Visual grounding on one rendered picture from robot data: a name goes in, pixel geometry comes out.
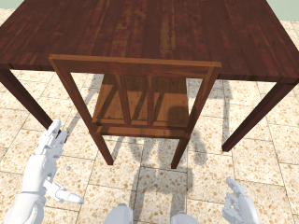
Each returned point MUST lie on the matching chair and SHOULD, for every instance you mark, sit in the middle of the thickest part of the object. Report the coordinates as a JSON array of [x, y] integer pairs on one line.
[[139, 97]]

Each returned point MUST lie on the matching table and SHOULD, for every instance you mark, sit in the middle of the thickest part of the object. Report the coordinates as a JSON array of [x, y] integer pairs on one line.
[[245, 36]]

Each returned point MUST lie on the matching robot left thigh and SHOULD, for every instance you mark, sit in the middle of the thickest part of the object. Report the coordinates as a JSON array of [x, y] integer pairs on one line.
[[120, 215]]

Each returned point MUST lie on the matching right robot shin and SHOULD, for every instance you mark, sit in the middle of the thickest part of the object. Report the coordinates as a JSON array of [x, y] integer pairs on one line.
[[182, 212]]

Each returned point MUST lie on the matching right robot hand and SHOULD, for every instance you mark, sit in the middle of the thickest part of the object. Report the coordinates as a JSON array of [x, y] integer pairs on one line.
[[244, 211]]

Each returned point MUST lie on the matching left robot hand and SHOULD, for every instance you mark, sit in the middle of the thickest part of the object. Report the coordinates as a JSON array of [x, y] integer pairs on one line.
[[42, 162]]

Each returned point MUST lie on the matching left robot forearm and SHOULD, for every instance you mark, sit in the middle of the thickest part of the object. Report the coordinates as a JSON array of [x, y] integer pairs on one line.
[[27, 209]]

